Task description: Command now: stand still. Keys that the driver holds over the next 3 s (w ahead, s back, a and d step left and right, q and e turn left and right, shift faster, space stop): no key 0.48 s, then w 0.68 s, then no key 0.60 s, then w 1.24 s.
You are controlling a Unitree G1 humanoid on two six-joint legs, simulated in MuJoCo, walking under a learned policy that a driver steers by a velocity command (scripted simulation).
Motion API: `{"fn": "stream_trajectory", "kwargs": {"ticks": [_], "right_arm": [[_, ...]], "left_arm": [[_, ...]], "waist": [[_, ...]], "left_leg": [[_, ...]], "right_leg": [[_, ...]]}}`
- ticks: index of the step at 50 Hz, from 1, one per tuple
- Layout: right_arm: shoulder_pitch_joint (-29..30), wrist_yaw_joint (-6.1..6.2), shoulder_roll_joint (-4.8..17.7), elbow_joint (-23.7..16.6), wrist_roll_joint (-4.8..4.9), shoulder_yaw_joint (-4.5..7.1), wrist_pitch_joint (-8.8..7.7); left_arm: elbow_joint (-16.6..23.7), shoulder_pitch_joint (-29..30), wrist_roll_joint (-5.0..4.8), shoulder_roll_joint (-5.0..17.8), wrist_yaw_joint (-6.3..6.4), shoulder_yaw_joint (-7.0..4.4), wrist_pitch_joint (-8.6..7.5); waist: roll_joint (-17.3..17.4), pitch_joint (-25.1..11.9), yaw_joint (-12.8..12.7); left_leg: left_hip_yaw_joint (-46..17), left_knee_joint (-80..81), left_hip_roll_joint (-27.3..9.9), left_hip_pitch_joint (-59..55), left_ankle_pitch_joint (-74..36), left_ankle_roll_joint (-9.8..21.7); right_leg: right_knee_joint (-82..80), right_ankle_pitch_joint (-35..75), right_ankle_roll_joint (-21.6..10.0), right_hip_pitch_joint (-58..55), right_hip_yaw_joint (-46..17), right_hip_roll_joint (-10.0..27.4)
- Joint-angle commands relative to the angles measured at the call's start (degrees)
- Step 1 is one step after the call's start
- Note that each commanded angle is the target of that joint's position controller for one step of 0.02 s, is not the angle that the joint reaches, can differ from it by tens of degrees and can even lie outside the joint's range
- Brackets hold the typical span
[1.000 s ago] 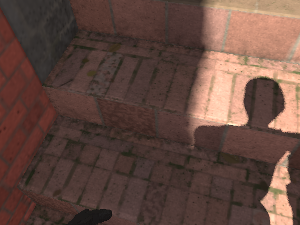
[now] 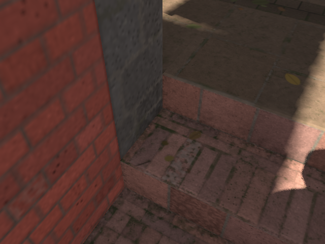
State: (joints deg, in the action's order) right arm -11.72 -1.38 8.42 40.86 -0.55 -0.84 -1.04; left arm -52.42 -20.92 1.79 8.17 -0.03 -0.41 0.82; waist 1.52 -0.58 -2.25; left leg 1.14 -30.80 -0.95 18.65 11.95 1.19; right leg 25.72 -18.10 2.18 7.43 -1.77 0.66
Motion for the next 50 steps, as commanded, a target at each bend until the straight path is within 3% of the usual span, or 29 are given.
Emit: {"fn": "stream_trajectory", "kwargs": {"ticks": [1,12,24,27,29,32,34,35,36,37,38,39,40,41,42,43,44,45,46,47,48,49,50], "right_arm": [[2.02,-0.06,4.03,-2.87,0.30,1.19,-0.59],[0.64,0.35,5.81,1.73,0.48,1.34,-0.02],[0.74,0.63,6.27,4.83,0.52,1.13,0.22],[0.25,1.16,7.20,5.80,1.03,1.75,0.53],[0.93,1.35,7.86,5.51,1.40,2.14,0.05],[2.12,1.02,7.30,4.76,1.70,2.18,-1.50],[2.17,0.43,6.96,4.12,1.41,2.22,-2.79],[1.87,0.08,7.17,3.68,0.91,2.55,-3.44],[-0.60,-0.03,8.61,5.67,1.14,3.00,-3.48],[-2.63,-0.12,10.78,5.85,1.50,3.88,-3.39],[-6.38,-0.07,12.51,6.62,1.84,4.80,-3.11],[-13.35,0.88,13.97,8.76,1.25,5.67,-2.35],[-20.30,1.86,15.12,10.86,0.74,6.45,-1.26],[-25.05,2.70,14.87,12.97,-0.72,6.39,-0.71],[-25.00,2.77,12.12,15.09,-1.89,5.35,-1.16],[-21.49,2.75,10.50,15.91,-1.71,4.76,-2.07],[-19.97,2.27,7.36,17.52,-1.31,3.89,-2.67],[-19.25,1.93,3.92,19.01,-1.35,2.57,-3.15],[-17.34,1.86,2.53,19.43,-1.33,1.68,-3.09],[-15.03,2.27,3.55,19.96,-0.90,1.49,-2.70],[-11.16,2.63,5.34,19.29,-0.31,1.37,-2.51],[-7.54,3.13,6.99,18.03,0.45,1.27,-2.76],[-2.44,3.19,9.57,16.24,0.71,1.27,-3.01]], "left_arm": [[1.32,-1.79,0.13,3.60,0.09,-0.35,-0.65],[-1.85,-5.88,0.20,3.59,0.53,0.45,-0.38],[-4.06,-7.33,0.21,3.44,0.85,0.81,-0.18],[-3.72,-6.80,-0.61,4.47,1.36,0.46,-0.34],[-2.75,-6.36,-1.15,5.13,1.87,0.23,-0.88],[-2.48,-7.70,-1.32,6.08,2.25,0.14,-1.97],[-2.22,-7.01,-0.86,6.81,1.88,-0.02,-2.31],[-2.41,-6.41,-1.97,6.89,1.83,0.05,-2.10],[-2.14,-6.98,-2.12,6.52,1.68,0.09,-2.60],[-2.26,-8.02,-1.93,5.57,1.30,0.43,-3.24],[-2.40,-8.27,-1.54,5.51,1.06,0.64,-3.90],[-1.82,-5.23,-0.97,8.53,0.65,-0.30,-4.87],[-1.51,-3.20,-1.36,7.88,0.18,-0.21,-6.24],[-1.41,-0.05,-2.94,7.12,-0.33,-0.40,-7.22],[-0.19,2.32,-5.20,5.56,-0.61,-0.73,-7.01],[3.64,6.45,-6.44,2.65,-0.22,-0.19,-6.75],[7.89,11.30,-6.85,0.29,0.47,0.60,-6.45],[11.77,15.71,-5.91,-1.35,0.87,1.52,-6.15],[15.31,17.74,-5.42,-4.02,1.02,2.97,-6.02],[17.38,16.36,-5.30,-4.88,0.45,4.02,-5.87],[19.63,15.72,-4.90,-5.41,-0.22,5.05,-5.32],[21.63,15.58,-3.73,-5.77,-0.41,6.09,-4.91],[23.14,16.51,-2.31,-3.28,-0.36,6.24,-4.48]], "waist": [[-2.08,1.03,0.36],[-0.39,0.72,0.00],[-0.67,1.28,0.12],[-0.30,1.68,0.19],[0.24,4.92,-0.31],[-1.65,7.53,-1.22],[-4.98,7.20,-0.75],[-3.61,6.68,-0.18],[-2.32,4.18,-0.53],[1.42,2.55,-0.07],[4.20,-0.07,1.54],[6.40,-2.41,4.26],[8.99,-4.54,7.55],[10.18,-3.98,9.99],[7.71,-1.16,8.54],[8.09,2.64,6.88],[7.70,5.05,6.50],[5.04,5.16,6.24],[5.30,4.58,5.32],[2.56,3.56,2.66],[1.91,4.99,-0.27],[2.50,6.41,-3.08],[0.42,7.19,-5.70]], "left_leg": [[-3.57,4.42,-2.84,-4.78,-2.22,-0.22],[-2.99,4.17,-3.38,-5.71,-9.16,-0.61],[-2.85,5.22,-3.63,-5.84,-9.49,-0.63],[-1.58,5.42,-1.96,-4.21,11.42,0.41],[-2.77,7.06,-2.44,-0.07,20.45,1.59],[-2.23,6.03,-1.83,3.52,19.28,2.34],[0.63,2.59,-0.34,3.00,12.84,2.38],[0.77,2.29,-0.02,0.91,9.69,2.37],[-1.96,4.37,-1.19,-1.97,9.05,3.61],[-5.06,6.18,-2.83,-5.94,4.93,5.53],[-9.08,7.72,-4.97,-11.65,-0.67,8.23],[-14.20,10.67,-7.79,-19.53,-4.36,11.67],[-23.56,16.38,-13.41,-27.37,-2.21,15.89],[-34.48,22.47,-21.37,-28.59,-1.37,21.22],[-34.45,22.37,-24.47,-29.14,0.59,21.93],[-28.29,22.14,-23.84,-29.59,3.31,18.68],[-22.73,21.29,-22.35,-29.62,0.05,15.11],[-18.42,19.89,-21.53,-30.29,-4.26,12.15],[-17.48,19.61,-22.40,-29.32,-6.99,10.85],[-14.95,20.93,-22.73,-25.98,-1.50,9.21],[-11.38,23.63,-21.63,-19.37,4.47,7.71],[-5.92,26.41,-19.85,-7.59,6.66,6.75],[0.53,31.12,-15.54,6.52,9.84,6.63]], "right_leg": [[-7.07,9.24,-6.07,5.34,-2.75,2.49],[-7.92,13.88,-6.19,2.88,-1.91,1.66],[-8.74,13.17,-5.88,2.53,-1.35,1.26],[-7.34,-1.30,-8.45,4.33,-0.26,-0.37],[-6.84,-9.62,-10.40,6.80,-1.62,0.14],[-8.03,-11.83,-12.79,6.67,-4.60,1.83],[-8.25,-7.34,-13.47,5.74,-5.69,2.91],[-5.81,-1.05,-12.59,6.84,-3.40,1.62],[-2.05,4.42,-11.68,6.06,-0.54,0.35],[2.77,13.06,-10.35,7.32,1.51,-0.84],[8.94,20.03,-8.87,10.05,2.83,-1.27],[17.60,20.30,-6.67,16.72,3.78,-2.17],[28.48,12.45,-4.99,25.49,4.03,-2.90],[51.86,-7.31,-3.24,33.69,1.91,-3.60],[77.81,-13.20,-2.97,45.84,-1.13,-2.68],[90.21,-14.38,-4.01,58.20,-5.09,-0.25],[99.78,-15.43,-4.97,66.67,-6.03,0.56],[107.98,-15.82,-5.80,74.05,-7.60,0.89],[118.66,-18.86,-6.85,80.69,-9.69,0.69],[119.36,-20.43,-7.49,82.45,-11.41,2.24],[114.56,-19.27,-7.30,81.82,-10.21,3.09],[104.13,-15.00,-7.24,75.49,-9.04,5.01],[89.38,-7.91,-5.76,64.02,-2.73,5.57]]}}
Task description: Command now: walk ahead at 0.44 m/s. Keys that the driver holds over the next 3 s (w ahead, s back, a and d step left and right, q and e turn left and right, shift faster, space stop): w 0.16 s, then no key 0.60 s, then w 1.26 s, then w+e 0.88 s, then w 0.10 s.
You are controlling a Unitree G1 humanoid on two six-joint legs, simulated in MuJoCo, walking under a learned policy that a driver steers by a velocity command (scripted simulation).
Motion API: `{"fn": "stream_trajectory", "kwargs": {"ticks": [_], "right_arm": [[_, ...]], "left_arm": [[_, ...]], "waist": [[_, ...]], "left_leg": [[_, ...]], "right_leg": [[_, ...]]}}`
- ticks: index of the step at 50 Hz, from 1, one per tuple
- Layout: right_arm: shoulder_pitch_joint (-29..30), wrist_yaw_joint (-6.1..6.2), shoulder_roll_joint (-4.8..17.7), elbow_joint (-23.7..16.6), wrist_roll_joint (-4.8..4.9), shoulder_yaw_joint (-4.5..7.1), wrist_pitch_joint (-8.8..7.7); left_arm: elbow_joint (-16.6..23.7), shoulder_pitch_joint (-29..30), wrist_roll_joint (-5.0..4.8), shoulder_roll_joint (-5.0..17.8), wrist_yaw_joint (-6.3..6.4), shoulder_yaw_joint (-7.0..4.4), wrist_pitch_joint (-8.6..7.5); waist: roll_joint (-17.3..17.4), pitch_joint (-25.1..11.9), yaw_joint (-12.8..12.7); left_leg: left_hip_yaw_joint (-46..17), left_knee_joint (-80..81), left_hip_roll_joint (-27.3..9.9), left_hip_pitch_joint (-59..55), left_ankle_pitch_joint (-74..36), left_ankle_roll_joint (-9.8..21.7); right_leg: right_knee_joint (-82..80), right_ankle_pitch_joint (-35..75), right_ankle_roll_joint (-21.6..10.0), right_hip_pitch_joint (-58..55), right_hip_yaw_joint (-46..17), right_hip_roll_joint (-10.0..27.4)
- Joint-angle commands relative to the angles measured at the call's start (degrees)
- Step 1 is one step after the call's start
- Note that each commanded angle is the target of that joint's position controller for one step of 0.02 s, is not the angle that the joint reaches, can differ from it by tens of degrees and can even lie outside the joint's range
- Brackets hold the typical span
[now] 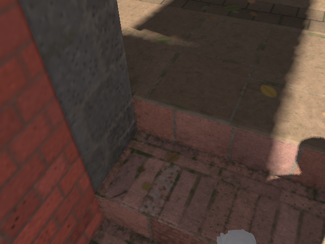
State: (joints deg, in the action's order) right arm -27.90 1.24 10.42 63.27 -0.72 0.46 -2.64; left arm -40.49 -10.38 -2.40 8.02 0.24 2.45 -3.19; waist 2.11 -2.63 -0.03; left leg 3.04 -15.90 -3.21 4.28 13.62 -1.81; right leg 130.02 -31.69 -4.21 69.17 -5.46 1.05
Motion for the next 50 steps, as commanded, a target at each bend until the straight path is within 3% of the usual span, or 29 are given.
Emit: {"fn": "stream_trajectory", "kwargs": {"ticks": [1,2,3,5,6,7,8,9,10,11,12,14,16,17,19,20,21,23,25,28,31,33,36,38,40,43,45,47,50], "right_arm": [[15.93,0.66,10.76,-7.95,1.25,0.34,-2.00],[14.70,0.06,11.95,-8.52,2.61,0.94,-2.19],[11.74,-0.28,15.25,-7.69,3.42,2.17,-2.39],[6.82,-0.55,22.29,-6.35,2.96,4.90,-1.03],[6.81,-1.01,21.12,-6.25,3.71,4.85,-0.33],[7.96,-1.18,18.18,-7.62,4.53,4.24,-0.48],[12.54,-1.23,6.42,-12.92,1.27,1.46,-0.97],[7.68,-3.21,2.79,-11.78,-0.02,1.43,-2.61],[5.77,-4.05,-0.06,-12.78,2.91,1.60,-2.56],[10.89,-3.82,-0.28,-16.03,2.72,0.66,-2.35],[12.21,-3.01,0.35,-16.95,1.55,0.67,-1.53],[7.97,-2.24,1.99,-16.52,1.95,1.04,0.20],[6.89,-2.31,1.34,-16.72,2.63,0.67,0.67],[7.32,-2.35,0.22,-17.46,2.54,0.08,0.55],[8.55,-2.25,-0.61,-18.19,1.54,-0.13,0.99],[8.87,-1.84,-0.62,-18.40,1.16,-0.16,1.57],[11.64,-1.42,-1.72,-19.46,0.78,-0.58,2.19],[13.02,-0.61,0.69,-20.02,1.47,0.30,3.19],[15.68,-0.09,0.64,-20.78,2.35,0.77,4.07],[13.23,0.14,-0.61,-18.49,2.56,1.12,5.12],[18.68,0.19,-1.47,-18.19,2.85,1.03,4.25],[20.82,0.17,-0.86,-17.75,3.00,0.94,3.48],[16.28,-0.67,1.25,-16.04,3.26,1.05,2.65],[14.55,-0.99,2.80,-15.06,2.50,0.97,2.24],[11.34,-2.01,4.54,-12.02,1.25,1.16,1.76],[15.00,-2.27,1.50,-12.14,0.90,0.38,1.32],[16.71,-1.69,3.09,-12.43,2.08,0.83,1.14],[19.52,-1.43,4.00,-13.82,1.70,0.82,-0.44],[19.77,-1.96,4.72,-15.03,1.47,0.79,-2.45]], "left_arm": [[10.97,5.41,3.58,-0.97,-0.21,3.57,0.20],[10.92,6.28,4.13,0.80,0.66,3.14,0.46],[8.31,1.83,4.45,3.16,1.25,1.41,0.52],[3.09,-10.23,4.68,6.82,1.74,-2.14,0.36],[1.69,-12.75,4.32,7.71,1.48,-2.96,0.72],[0.50,-14.59,4.68,10.38,1.20,-4.17,1.43],[-5.74,-22.60,5.95,22.19,1.75,-6.88,2.16],[-7.21,-22.51,6.61,22.97,2.42,-6.84,1.75],[-5.91,-15.51,4.27,16.80,1.81,-5.48,0.17],[-7.87,-9.90,3.57,11.85,1.00,-4.76,-0.12],[-9.50,-6.20,4.26,6.26,0.53,-3.63,-0.02],[-12.66,-2.84,5.44,-1.30,0.77,-2.15,0.31],[-15.76,-6.89,5.40,-2.71,1.50,-1.79,0.38],[-16.34,-8.65,4.93,-1.31,1.37,-2.12,0.70],[-16.20,-9.86,5.36,-1.45,1.54,-1.62,1.47],[-15.37,-9.00,5.04,-0.53,2.14,-1.55,1.60],[-14.69,-9.00,5.00,-1.72,3.12,-1.03,1.73],[-14.61,-12.24,4.08,0.04,4.79,-1.40,1.59],[-13.95,-12.62,3.95,0.92,5.48,-1.49,1.48],[-13.80,-12.57,3.80,0.99,4.96,-1.98,2.73],[-14.05,-15.04,4.03,-0.80,4.14,-2.57,3.93],[-13.60,-14.48,3.87,0.04,3.82,-2.90,3.81],[-13.11,-14.19,3.53,2.45,3.68,-3.49,4.27],[-13.01,-13.84,3.00,5.33,3.71,-4.17,4.72],[-14.32,-18.47,4.30,5.97,2.62,-4.79,4.39],[-14.77,-14.02,3.11,6.28,2.17,-5.17,4.36],[-13.70,-13.92,2.89,6.04,1.32,-4.96,4.24],[-13.63,-14.83,3.08,6.56,0.77,-4.53,3.71],[-15.17,-17.58,3.42,10.59,0.38,-4.90,3.08]], "waist": [[-0.75,7.35,-9.61],[0.70,6.88,-9.24],[2.72,0.80,-9.65],[11.58,-9.58,-14.14],[12.80,-11.61,-15.35],[11.72,-9.28,-15.77],[-25.12,-5.00,-13.87],[-30.64,-12.19,-9.34],[-19.28,-3.96,-5.34],[-12.91,6.75,-2.40],[-7.07,8.27,-0.26],[-6.77,6.95,3.79],[-6.37,6.16,3.09],[-5.00,6.14,2.95],[-2.37,3.83,2.87],[-2.77,3.31,3.00],[-2.32,2.26,2.65],[-2.27,-0.89,0.61],[-5.32,-1.94,-0.75],[-8.82,-0.85,-0.73],[-7.57,5.25,-3.74],[-6.72,7.55,-4.43],[-8.03,3.66,-2.73],[-4.63,2.37,-1.30],[0.00,-1.71,-3.02],[1.21,1.56,-1.60],[1.70,4.73,-3.25],[-1.87,7.85,-4.73],[-6.06,6.67,-4.48]], "left_leg": [[1.14,26.15,-11.83,37.03,2.68,11.60],[3.44,31.07,-10.29,43.34,-4.96,11.95],[5.61,28.30,-9.01,36.52,-29.64,12.72],[7.27,6.41,-9.10,9.26,-79.74,11.04],[5.23,-4.59,-11.56,1.59,-87.86,9.72],[2.28,-17.67,-10.47,-0.59,-81.51,9.74],[0.06,-44.39,-1.86,23.82,-18.79,5.43],[-19.84,-70.68,7.86,32.33,0.58,5.41],[-24.49,-81.71,8.19,39.57,-1.07,5.21],[-16.70,-87.27,6.24,44.39,-2.75,5.77],[-12.53,-90.72,3.60,44.59,-5.89,5.78],[-11.71,-89.21,1.64,41.97,-8.90,4.74],[-12.11,-92.56,3.91,45.28,-8.32,5.19],[-12.08,-88.58,3.98,46.90,-9.05,4.92],[-13.35,-83.85,4.59,46.94,-11.62,4.29],[-11.93,-77.94,4.10,46.74,-12.06,2.95],[-11.82,-72.27,1.86,46.18,-10.01,1.19],[-9.74,-63.88,0.02,45.21,-9.23,-1.51],[-9.96,-57.78,-2.09,43.91,-9.43,-3.17],[-5.92,-50.97,-3.48,35.81,-10.03,-3.51],[-1.42,-37.84,-2.61,28.98,-4.67,-3.21],[-0.55,-29.90,-1.88,26.61,0.36,-2.61],[-1.90,-19.97,-2.49,23.00,2.02,-0.54],[-1.82,-10.29,-2.15,18.77,-7.17,1.15],[-2.51,-12.00,-1.67,9.91,-11.13,3.29],[-2.14,-11.48,-1.06,12.33,-1.72,5.03],[-1.68,-11.65,0.15,14.59,4.58,6.79],[-0.35,-13.97,0.91,18.95,2.76,7.44],[2.70,-22.88,1.76,26.80,2.72,7.69]], "right_leg": [[-28.28,12.35,0.90,-19.55,8.70,5.21],[-34.99,13.62,0.88,-36.10,11.82,4.25],[-36.14,10.61,0.75,-45.77,16.88,-0.56],[-45.63,-1.81,0.66,-47.77,17.71,-5.84],[-55.38,-0.89,-1.17,-47.38,13.01,-6.01],[-72.80,-1.86,-2.99,-45.75,4.74,-6.85],[-94.41,7.26,-7.91,-55.83,-23.24,3.78],[-111.79,-0.15,-10.06,-55.05,-49.64,11.99],[-115.13,-10.91,-7.67,-47.49,-51.23,15.29],[-111.61,-10.99,-7.64,-37.45,-41.60,13.20],[-105.97,-9.09,-5.77,-31.00,-32.38,11.49],[-101.57,-2.08,-1.98,-27.39,-18.26,7.13],[-102.40,8.59,-2.44,-32.77,-14.91,6.67],[-102.34,13.79,-2.12,-34.83,-12.05,5.68],[-102.56,22.80,-1.13,-38.85,-7.39,5.19],[-103.76,28.37,-0.85,-41.38,-5.68,4.96],[-105.58,32.17,0.15,-44.44,-5.57,5.31],[-109.09,35.86,1.67,-53.32,-5.95,6.35],[-110.21,38.85,3.30,-59.96,-6.22,7.30],[-110.72,48.12,4.09,-61.75,-1.17,5.60],[-112.53,52.68,3.26,-62.08,-0.58,5.12],[-112.54,62.16,2.49,-65.82,-2.98,6.76],[-109.14,84.57,0.72,-75.58,-4.61,9.63],[-108.29,91.49,0.35,-78.54,-4.72,9.65],[-112.54,75.11,0.49,-77.86,-4.52,6.27],[-113.75,42.45,-2.45,-73.54,-0.68,1.53],[-114.89,21.96,-5.91,-69.11,-1.43,1.34],[-116.47,21.42,-8.01,-68.71,-4.18,2.80],[-114.38,42.25,-12.37,-76.55,-8.53,8.88]]}}
Over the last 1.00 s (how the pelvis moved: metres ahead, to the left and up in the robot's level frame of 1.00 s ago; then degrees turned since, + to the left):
0.10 -0.04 0.01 -2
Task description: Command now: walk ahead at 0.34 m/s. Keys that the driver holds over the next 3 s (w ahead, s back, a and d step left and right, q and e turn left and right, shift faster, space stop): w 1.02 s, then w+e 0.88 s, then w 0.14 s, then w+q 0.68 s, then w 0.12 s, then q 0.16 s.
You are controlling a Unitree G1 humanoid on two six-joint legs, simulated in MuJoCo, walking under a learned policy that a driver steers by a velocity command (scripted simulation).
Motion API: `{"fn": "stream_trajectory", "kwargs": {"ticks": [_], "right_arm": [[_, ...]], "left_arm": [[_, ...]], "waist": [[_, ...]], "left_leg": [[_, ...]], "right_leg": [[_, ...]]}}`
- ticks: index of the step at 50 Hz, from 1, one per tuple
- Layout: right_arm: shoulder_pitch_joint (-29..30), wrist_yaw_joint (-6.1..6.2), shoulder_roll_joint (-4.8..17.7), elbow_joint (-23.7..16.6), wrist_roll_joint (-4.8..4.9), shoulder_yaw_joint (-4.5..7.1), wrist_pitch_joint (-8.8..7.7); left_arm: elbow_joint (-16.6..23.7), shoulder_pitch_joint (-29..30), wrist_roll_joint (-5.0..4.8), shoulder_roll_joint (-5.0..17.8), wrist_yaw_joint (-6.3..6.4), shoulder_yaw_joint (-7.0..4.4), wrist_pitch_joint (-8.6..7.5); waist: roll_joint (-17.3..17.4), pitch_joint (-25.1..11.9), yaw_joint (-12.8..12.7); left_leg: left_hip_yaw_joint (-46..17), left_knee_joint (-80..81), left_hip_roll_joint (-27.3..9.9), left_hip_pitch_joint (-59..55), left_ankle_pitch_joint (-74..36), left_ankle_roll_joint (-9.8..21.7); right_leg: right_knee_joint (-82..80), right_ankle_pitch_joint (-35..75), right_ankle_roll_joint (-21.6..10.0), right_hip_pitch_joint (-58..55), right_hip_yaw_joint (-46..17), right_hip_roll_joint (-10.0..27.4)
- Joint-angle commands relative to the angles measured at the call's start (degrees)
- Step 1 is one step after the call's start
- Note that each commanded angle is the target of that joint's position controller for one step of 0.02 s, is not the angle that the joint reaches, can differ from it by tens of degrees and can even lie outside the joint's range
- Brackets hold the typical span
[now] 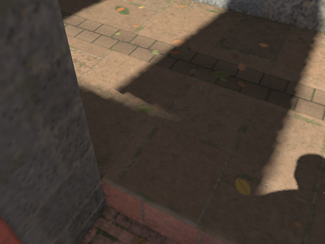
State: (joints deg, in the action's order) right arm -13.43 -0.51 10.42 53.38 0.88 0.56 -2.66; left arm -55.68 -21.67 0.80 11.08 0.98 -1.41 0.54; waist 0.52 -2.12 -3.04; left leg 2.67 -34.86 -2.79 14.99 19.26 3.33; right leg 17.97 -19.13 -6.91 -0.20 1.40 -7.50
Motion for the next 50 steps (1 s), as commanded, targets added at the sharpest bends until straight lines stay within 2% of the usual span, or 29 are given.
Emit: {"fn": "stream_trajectory", "kwargs": {"ticks": [1,3,4,5,6,7,9,12,14,15,17,19,21,22,24,25,26,27,28,29,31,33,37,39,42,46,48,49,50], "right_arm": [[5.03,-0.73,4.69,-5.41,0.13,0.61,-2.73],[-1.83,-0.58,5.01,-3.67,0.66,1.21,-2.61],[-10.01,-0.31,9.74,-2.02,-0.50,3.40,-2.47],[-21.82,0.90,14.59,2.56,-1.09,5.53,-1.68],[-29.73,1.51,13.37,5.91,-0.68,5.38,0.21],[-27.95,1.69,9.98,6.72,-2.23,4.34,0.25],[-17.48,0.67,2.42,7.18,-3.40,1.87,0.04],[-12.22,-0.88,-3.31,8.91,-3.19,-1.27,-0.03],[-3.95,-1.11,2.37,7.26,-3.17,-1.39,-0.63],[-2.84,-0.41,2.70,6.42,-2.60,-2.28,-2.01],[-9.17,1.45,3.06,9.01,-0.07,-2.36,-3.42],[-13.85,1.77,9.25,10.92,1.81,-0.18,-2.61],[-17.18,1.84,14.04,10.31,0.78,1.60,-1.48],[-16.08,1.46,15.55,9.34,0.60,2.38,-1.06],[-9.39,1.03,13.63,5.11,-0.35,2.93,-1.65],[-9.25,-0.88,3.41,3.43,-2.26,1.17,-3.22],[-8.01,-3.24,0.52,4.65,-1.03,1.50,-5.55],[0.01,-3.80,-2.60,-1.36,0.10,0.80,-5.71],[6.32,-3.48,-4.18,-6.23,-0.32,-0.54,-5.05],[5.44,-2.93,-4.84,-7.37,-0.91,-1.10,-4.52],[-2.19,-2.08,-6.24,-7.44,0.51,-2.43,-2.91],[-4.46,-1.99,-7.56,-8.60,1.90,-3.55,-2.17],[1.02,-0.49,-5.72,-11.44,-0.36,-3.96,0.64],[4.74,0.60,-6.06,-12.36,-1.64,-4.17,1.75],[12.99,0.57,-5.72,-13.22,-0.73,-3.75,2.39],[23.94,-0.20,-6.01,-17.74,0.88,-3.87,0.70],[26.32,-1.04,-7.14,-20.16,1.36,-4.44,0.41],[28.07,-1.75,-6.54,-20.02,1.45,-4.90,0.19],[29.70,-2.42,-6.51,-20.75,0.93,-3.99,0.49]], "left_arm": [[0.01,-5.64,0.47,7.09,-0.76,-0.64,-0.76],[1.12,1.85,0.09,7.46,-0.59,-0.11,-1.40],[2.12,4.68,-0.92,8.63,-0.56,-0.25,-2.15],[3.47,7.50,-0.91,9.16,-1.32,-0.33,-2.93],[2.23,6.58,-0.89,5.66,-2.00,0.28,-4.59],[0.59,5.02,-3.28,4.17,-2.20,-0.32,-5.56],[7.18,11.77,-6.12,-0.48,-1.55,0.45,-4.89],[14.98,15.70,-3.84,-9.70,-1.88,4.55,-3.72],[21.15,18.96,-2.21,-9.48,-1.67,6.67,-3.94],[21.34,20.01,-1.19,-5.74,-0.84,6.68,-3.50],[20.88,21.58,-1.08,-4.97,-0.10,7.10,-3.54],[21.31,20.18,0.08,-4.28,0.29,6.74,-5.13],[18.12,14.11,-0.32,-1.39,0.30,5.25,-4.96],[18.07,10.34,-0.61,1.62,0.34,3.89,-4.16],[13.90,-2.37,0.79,10.17,0.58,0.01,-2.81],[7.60,-11.33,1.81,17.11,1.33,-2.30,-0.98],[5.93,-14.51,3.94,13.86,1.81,-2.04,-2.12],[4.77,-10.46,1.13,8.46,1.59,-1.13,-3.32],[2.05,-7.28,0.20,3.46,0.51,-0.01,-3.97],[-0.41,-6.21,0.00,-1.82,-0.43,1.14,-4.13],[-2.75,-2.40,1.50,-7.80,-1.92,2.93,-3.72],[-3.16,-1.49,1.08,-6.73,-3.04,3.14,-4.01],[-2.51,-1.96,0.09,-1.61,-3.16,2.80,-5.29],[-3.03,-5.49,0.99,-0.55,-2.00,3.07,-5.35],[-7.51,-20.28,-0.08,0.53,0.30,2.37,-5.40],[-7.14,-27.25,0.53,-1.11,2.99,1.27,-2.83],[-6.93,-25.50,-0.82,-0.84,4.00,0.45,-1.65],[-3.38,-19.84,-0.16,-0.01,3.77,-0.11,-0.74],[-2.27,-15.37,0.55,-3.23,2.93,0.24,0.26]], "waist": [[-5.19,5.16,-0.47],[-2.66,1.86,5.05],[0.59,-0.52,9.27],[8.53,-4.57,12.54],[18.28,-6.27,13.94],[12.11,-2.14,12.47],[7.77,7.94,7.62],[-0.52,8.90,2.70],[1.62,13.30,-2.63],[0.30,14.12,-2.84],[2.60,11.21,-1.29],[5.28,2.14,-2.51],[13.99,-7.13,-4.84],[15.75,-9.54,-7.47],[9.08,-12.93,-14.15],[-23.48,-16.33,-11.81],[-13.96,-18.80,-11.31],[-7.23,-7.32,-7.98],[-1.20,0.54,-4.71],[2.54,3.67,-1.52],[-0.14,5.81,4.06],[0.02,7.81,6.42],[-0.76,7.13,6.07],[-3.59,6.79,4.75],[-10.89,5.11,-2.88],[-10.89,8.14,-7.71],[-10.51,9.83,-6.03],[-5.28,11.79,-4.19],[-10.30,11.66,-1.57]], "left_leg": [[3.69,-5.34,1.62,15.26,0.23,2.74],[4.87,7.56,2.93,2.00,-5.69,4.81],[-0.61,9.29,1.48,-9.65,-18.97,5.96],[-12.85,14.59,-6.57,-27.33,-28.23,10.16],[-28.99,20.89,-18.38,-39.04,-34.11,17.29],[-34.50,21.96,-22.52,-34.41,-26.82,20.48],[-21.04,21.71,-20.08,-27.88,-21.29,14.00],[-11.42,20.96,-15.69,-15.80,-8.23,5.29],[-1.85,28.65,-10.58,7.71,-1.64,3.60],[2.60,34.69,-8.01,23.21,-6.56,5.16],[2.46,41.49,-8.15,24.77,-23.31,8.17],[6.53,34.55,-7.68,5.99,-68.74,6.96],[4.98,19.65,-12.55,-13.21,-118.36,8.25],[2.56,13.25,-14.90,-18.78,-122.21,8.83],[-1.06,-8.65,-13.01,-9.44,-105.37,9.65],[-1.88,-38.68,4.45,15.80,-18.95,4.96],[-22.37,-66.33,10.79,22.96,-6.25,4.60],[-20.63,-76.75,8.83,34.09,-4.95,5.68],[-17.27,-79.36,6.10,39.46,-6.77,6.76],[-16.10,-80.53,5.24,42.24,-9.97,6.72],[-15.89,-87.45,5.68,43.86,-12.01,7.25],[-14.97,-85.55,4.34,50.76,-13.08,7.13],[-7.55,-74.00,2.14,49.39,-22.62,1.75],[-2.99,-68.25,0.07,48.94,-28.76,-1.13],[1.20,-71.28,-3.71,66.71,-24.63,-2.99],[-0.12,-66.46,-9.22,83.29,-9.13,-6.26],[-1.57,-65.16,-11.31,81.39,-4.39,-5.38],[5.14,-50.74,-10.10,63.83,-2.93,-3.90],[6.49,-42.54,-6.67,40.00,5.49,-0.54]], "right_leg": [[-0.73,43.17,-10.15,-7.77,-14.56,18.52],[8.40,67.62,-7.84,-3.71,-6.46,15.81],[17.65,68.33,-4.82,4.50,-4.25,11.45],[33.30,52.38,0.05,22.24,-1.89,6.84],[57.21,-0.95,5.88,39.65,1.39,-1.39],[85.21,-13.37,7.50,51.73,-7.36,-0.65],[115.44,-18.45,4.52,74.90,-6.24,1.62],[128.58,-13.46,1.30,87.22,-8.75,4.10],[109.76,-0.28,1.49,78.57,-3.91,7.39],[96.15,7.22,2.87,63.65,-0.63,8.26],[86.03,9.68,3.98,50.27,7.98,10.52],[74.45,3.45,1.79,41.63,11.88,9.58],[65.96,-11.38,0.79,37.13,12.54,3.93],[56.45,-14.65,-0.18,33.08,8.92,2.95],[32.36,-6.39,-4.94,13.78,-12.21,6.76],[9.78,7.85,-16.24,-0.66,-43.98,21.63],[1.39,-2.31,-18.01,3.34,-60.10,27.38],[1.57,-13.04,-13.44,11.11,-52.06,27.45],[3.64,-17.12,-9.65,17.81,-42.51,25.33],[4.88,-15.28,-6.44,21.29,-34.41,22.60],[4.34,-7.26,-2.72,25.88,-21.57,19.16],[3.68,-4.30,-1.43,27.10,-12.06,18.17],[-0.80,-6.53,-1.78,35.69,-5.51,16.35],[-0.08,-0.79,-3.02,34.52,-5.66,15.77],[0.85,13.22,-5.29,7.53,-12.74,20.76],[-0.41,22.57,-4.38,-14.69,-16.49,26.05],[-3.89,23.60,-4.05,-12.45,-13.67,26.94],[-12.04,24.81,-4.26,2.65,-7.36,23.79],[-12.31,49.43,-2.33,17.96,-2.14,20.40]]}}
Over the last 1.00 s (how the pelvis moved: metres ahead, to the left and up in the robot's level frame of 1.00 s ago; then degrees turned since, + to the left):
0.25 -0.12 0.17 0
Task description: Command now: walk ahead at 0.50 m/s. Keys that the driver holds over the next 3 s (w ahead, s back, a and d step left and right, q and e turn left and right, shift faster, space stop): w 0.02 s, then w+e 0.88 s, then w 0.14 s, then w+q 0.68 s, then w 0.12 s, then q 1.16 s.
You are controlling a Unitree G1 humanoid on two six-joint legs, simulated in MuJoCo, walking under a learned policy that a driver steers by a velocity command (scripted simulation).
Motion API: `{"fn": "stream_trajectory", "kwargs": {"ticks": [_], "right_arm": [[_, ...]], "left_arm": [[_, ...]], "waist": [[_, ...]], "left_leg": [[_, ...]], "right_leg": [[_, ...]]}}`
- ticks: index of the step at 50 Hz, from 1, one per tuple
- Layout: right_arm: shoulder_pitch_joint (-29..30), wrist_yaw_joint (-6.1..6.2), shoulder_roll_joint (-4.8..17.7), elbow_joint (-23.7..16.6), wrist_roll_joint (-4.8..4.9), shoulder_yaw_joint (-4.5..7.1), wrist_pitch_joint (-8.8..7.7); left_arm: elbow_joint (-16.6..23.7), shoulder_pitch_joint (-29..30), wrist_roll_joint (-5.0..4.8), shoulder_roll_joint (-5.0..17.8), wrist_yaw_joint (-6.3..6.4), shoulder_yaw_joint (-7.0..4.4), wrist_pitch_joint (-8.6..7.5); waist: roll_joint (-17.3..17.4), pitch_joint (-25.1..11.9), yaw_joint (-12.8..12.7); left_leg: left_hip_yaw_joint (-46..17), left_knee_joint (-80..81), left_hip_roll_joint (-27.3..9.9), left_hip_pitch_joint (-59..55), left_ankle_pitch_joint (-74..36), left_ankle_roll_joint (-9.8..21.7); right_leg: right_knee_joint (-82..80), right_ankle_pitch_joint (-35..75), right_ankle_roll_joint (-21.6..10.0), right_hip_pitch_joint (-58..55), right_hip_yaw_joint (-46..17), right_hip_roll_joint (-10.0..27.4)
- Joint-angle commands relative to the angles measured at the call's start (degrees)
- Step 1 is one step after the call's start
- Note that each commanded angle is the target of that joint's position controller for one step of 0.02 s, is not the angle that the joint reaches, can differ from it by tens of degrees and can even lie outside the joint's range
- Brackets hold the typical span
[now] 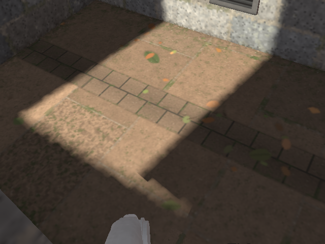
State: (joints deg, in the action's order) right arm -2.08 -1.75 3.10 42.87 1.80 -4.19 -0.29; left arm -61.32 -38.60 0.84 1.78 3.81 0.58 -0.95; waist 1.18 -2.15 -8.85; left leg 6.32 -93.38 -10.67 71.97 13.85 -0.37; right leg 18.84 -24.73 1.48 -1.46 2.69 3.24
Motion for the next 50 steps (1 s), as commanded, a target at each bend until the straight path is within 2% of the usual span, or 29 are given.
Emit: {"fn": "stream_trajectory", "kwargs": {"ticks": [1,2,3,4,5,6,8,10,11,12,13,15,16,19,21,25,28,29,31,32,33,34,35,37,40,41,43,46,50], "right_arm": [[11.51,-1.11,4.22,-7.76,0.20,3.25,-1.88],[-0.11,-0.45,6.72,-4.19,0.56,5.29,-2.09],[-14.64,0.26,14.85,0.52,0.12,7.00,-0.82],[-29.75,3.26,25.41,3.58,-3.44,11.04,-1.27],[-27.42,5.80,26.96,2.35,-7.51,9.78,-1.54],[-18.96,4.98,24.29,0.14,-6.46,9.10,-1.20],[-8.46,3.81,17.01,0.32,-3.41,9.09,-0.23],[3.06,3.57,12.33,-0.56,-4.23,8.29,-0.28],[3.49,3.45,11.80,-0.83,-3.30,8.12,-0.54],[1.65,3.84,11.51,-0.79,-2.99,8.01,-0.71],[0.36,4.58,9.85,-0.81,-3.84,7.71,-0.62],[-4.57,4.89,12.32,-1.06,-5.81,8.40,0.82],[-5.73,5.12,14.52,-1.98,-6.08,8.99,1.01],[-5.70,5.83,18.93,-3.27,-4.12,10.17,0.99],[-3.97,6.58,16.85,-4.24,-3.99,9.52,1.42],[-3.60,7.89,20.21,-4.45,-2.99,10.57,2.47],[-5.38,8.30,21.22,-3.51,-0.97,11.10,2.04],[-2.23,7.61,20.66,-3.10,-1.07,10.94,2.15],[-3.52,6.66,17.56,-1.04,1.07,10.21,2.25],[-7.51,6.42,14.67,1.28,0.83,9.80,2.78],[-8.85,6.27,11.10,0.15,-2.07,9.15,3.85],[-4.27,6.31,11.91,-6.38,-2.76,9.37,3.58],[-1.20,6.63,14.87,-6.56,-2.49,10.44,3.06],[-3.28,6.82,16.38,-5.68,-2.66,10.88,1.80],[-2.69,6.52,14.94,-7.73,-2.88,10.02,0.21],[-6.40,4.72,12.17,-8.05,-3.57,8.69,-1.86],[-0.95,3.19,12.37,-9.54,-3.02,7.76,-3.35],[2.69,2.89,12.22,-10.46,-1.49,7.48,-4.22],[-2.27,2.17,14.30,-7.34,-0.98,8.51,-5.37]], "left_arm": [[2.38,-2.28,1.87,9.24,-1.41,-1.96,1.03],[1.19,-2.39,0.53,10.45,-2.45,-1.51,-0.56],[3.84,4.63,-1.22,15.44,-3.21,-2.69,-4.15],[6.13,8.40,-2.00,17.15,-4.40,-2.90,-6.09],[3.76,6.50,-3.01,13.88,-6.07,-2.93,-8.97],[3.20,3.42,-4.20,14.36,-7.03,-4.77,-8.61],[6.68,15.30,-1.97,7.73,-3.92,-3.83,-1.16],[8.07,14.77,-2.26,6.84,-1.55,-4.02,2.87],[7.68,14.67,-1.71,9.49,-1.57,-4.58,3.96],[9.39,17.72,-0.99,10.12,-0.40,-4.50,3.43],[10.09,21.38,-0.84,9.59,0.53,-4.32,2.49],[13.80,24.34,-1.46,9.43,2.89,-4.57,1.95],[15.54,24.52,-1.84,9.27,2.56,-4.56,2.20],[17.30,20.83,-2.05,10.00,1.71,-4.97,3.85],[17.58,19.09,-2.35,13.00,2.17,-6.04,4.43],[20.78,19.29,-1.13,11.53,1.00,-4.81,5.34],[22.41,19.05,-0.97,12.78,-0.33,-4.70,5.92],[21.34,18.94,-1.54,14.22,-0.85,-5.63,6.03],[18.40,11.98,-1.55,16.68,-2.18,-7.07,5.57],[18.13,10.24,-0.86,18.48,-3.20,-7.70,5.05],[21.17,13.17,-0.58,22.19,-3.96,-7.86,3.58],[25.92,17.99,1.12,26.59,-3.19,-8.80,0.74],[26.02,21.17,0.46,25.65,-2.80,-8.88,-0.26],[26.90,25.64,-1.14,22.54,-1.35,-8.21,0.31],[27.75,20.38,-1.46,15.02,0.78,-5.88,1.14],[26.22,14.16,-2.31,12.70,-0.74,-4.97,-1.36],[27.40,13.41,-3.77,14.39,-1.43,-5.19,-3.20],[26.40,9.97,-3.68,15.43,-0.70,-5.71,-3.00],[28.55,14.61,-3.23,17.52,-1.60,-5.77,-3.99]], "waist": [[-14.17,5.01,6.28],[-20.94,-2.19,11.47],[-18.99,-6.33,15.79],[-4.40,-23.97,23.86],[18.06,-38.24,19.58],[16.48,-36.34,14.18],[0.92,-14.25,10.67],[1.51,-1.57,4.61],[-0.28,0.89,4.05],[3.39,1.91,3.87],[5.22,1.70,5.33],[10.74,1.04,6.47],[11.28,-0.77,6.20],[13.20,0.21,4.68],[12.82,1.09,4.45],[13.55,2.45,3.36],[13.24,2.42,4.32],[11.63,2.04,3.81],[4.80,3.13,2.47],[-5.28,7.10,2.91],[-19.46,12.69,8.74],[-23.16,10.03,11.35],[-18.11,10.15,11.34],[-16.48,6.16,11.75],[-12.06,-1.40,9.61],[-15.96,-7.45,9.87],[-13.26,-4.88,7.46],[-10.65,-2.37,4.88],[-9.25,1.02,6.01]], "left_leg": [[12.20,13.91,8.79,-32.68,16.24,5.36],[9.28,16.08,11.49,-45.10,13.46,8.34],[-1.74,27.27,7.78,-57.80,-16.45,11.61],[-30.77,45.94,-12.95,-87.11,-53.54,23.42],[-58.49,66.51,-23.64,-86.38,-79.76,31.30],[-50.94,64.92,-21.87,-76.73,-57.99,26.66],[-33.31,63.91,-18.47,-57.65,-16.56,16.90],[-17.78,65.06,-11.78,-39.44,6.28,10.76],[-12.62,65.07,-10.58,-36.59,6.21,8.35],[-6.61,63.44,-9.22,-37.25,1.25,7.00],[-2.92,62.82,-8.79,-39.78,-5.79,7.38],[2.76,66.36,-8.49,-48.24,-14.57,9.04],[2.28,67.63,-9.73,-52.80,-15.48,10.51],[0.34,75.12,-13.22,-54.22,-3.52,11.29],[2.42,77.80,-12.51,-53.70,4.66,10.53],[5.22,78.33,-11.93,-55.92,15.21,7.58],[3.80,79.63,-13.82,-57.30,21.06,7.49],[3.57,77.31,-13.16,-57.04,19.54,7.79],[5.65,66.04,-8.19,-57.10,21.27,5.53],[7.28,52.66,-4.18,-51.69,21.39,2.89],[4.36,29.28,2.86,-38.94,27.13,-0.15],[-9.81,19.48,8.85,-34.40,22.03,-0.90],[-12.99,11.61,7.83,-31.81,16.96,-0.35],[-11.42,7.66,6.15,-31.37,5.68,-0.95],[-11.25,5.33,8.27,-30.65,0.77,-1.68],[-8.90,6.81,8.81,-29.09,-0.46,-0.35],[-9.85,16.76,9.42,-25.77,-0.73,0.73],[-10.69,29.79,10.15,-23.45,3.85,0.96],[-8.37,40.00,9.64,-27.55,0.45,2.46]], "right_leg": [[-7.49,83.04,-11.78,19.43,-0.86,8.20],[2.03,113.14,-10.89,15.93,-1.93,9.11],[15.74,136.81,-3.34,18.41,-4.54,9.44],[46.30,82.30,8.41,33.01,-0.28,-5.43],[81.60,1.93,8.37,30.89,-13.63,-13.82],[92.30,-0.57,6.60,32.33,-19.03,-10.32],[93.05,0.89,2.31,42.02,-9.96,-5.19],[90.95,3.67,1.09,37.66,-9.49,-2.67],[87.31,6.70,0.55,36.46,-9.85,-2.96],[81.82,9.53,0.74,38.10,-9.99,-3.49],[77.64,9.82,0.89,40.15,-10.84,-5.43],[70.76,6.59,2.17,45.21,-8.27,-5.99],[70.90,5.16,2.91,46.30,-8.38,-4.29],[74.50,4.41,4.42,47.90,-8.45,-1.88],[71.97,6.12,4.76,45.55,-4.74,-2.26],[51.67,7.41,3.40,38.55,-2.58,2.50],[36.65,4.58,0.67,31.51,1.36,3.09],[31.66,4.38,-0.67,28.65,2.98,2.59],[17.39,8.66,-5.15,22.28,4.07,0.14],[9.40,16.46,-8.27,20.64,-3.77,1.65],[6.38,22.90,-10.79,25.16,-21.39,7.40],[-5.42,1.39,-14.55,32.81,-45.22,11.73],[-9.92,-17.35,-13.48,33.51,-43.40,12.91],[-5.67,-17.08,-9.16,29.67,-29.90,7.64],[0.21,-7.23,-11.54,18.89,-26.89,5.25],[0.10,-19.68,-10.54,12.66,-28.00,4.90],[-3.13,-15.83,-11.96,6.42,-32.46,7.13],[-5.28,-12.26,-14.50,-2.12,-35.33,8.73],[-8.83,-6.64,-15.24,3.21,-32.69,8.74]]}}
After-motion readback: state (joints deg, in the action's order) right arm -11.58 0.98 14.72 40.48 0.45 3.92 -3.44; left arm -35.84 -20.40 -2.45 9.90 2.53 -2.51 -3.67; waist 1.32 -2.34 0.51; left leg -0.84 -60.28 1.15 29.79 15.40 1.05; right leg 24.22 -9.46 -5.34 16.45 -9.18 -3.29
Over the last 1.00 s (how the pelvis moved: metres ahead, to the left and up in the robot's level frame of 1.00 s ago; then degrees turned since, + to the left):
0.40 0.03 0.17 0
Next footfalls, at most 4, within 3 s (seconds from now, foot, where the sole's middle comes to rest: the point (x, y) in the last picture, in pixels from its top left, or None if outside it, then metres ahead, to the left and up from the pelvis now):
0.04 left None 0.25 0.15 -0.59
0.64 right None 0.19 -0.18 -0.59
1.44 left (206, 220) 0.52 -0.01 -0.59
1.94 right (283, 152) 0.84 -0.30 -0.59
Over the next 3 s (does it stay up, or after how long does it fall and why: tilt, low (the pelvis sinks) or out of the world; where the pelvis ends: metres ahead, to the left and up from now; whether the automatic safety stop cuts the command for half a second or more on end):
stays up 0.82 -0.16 0.18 its command is cut before an obstacle after 0.1 s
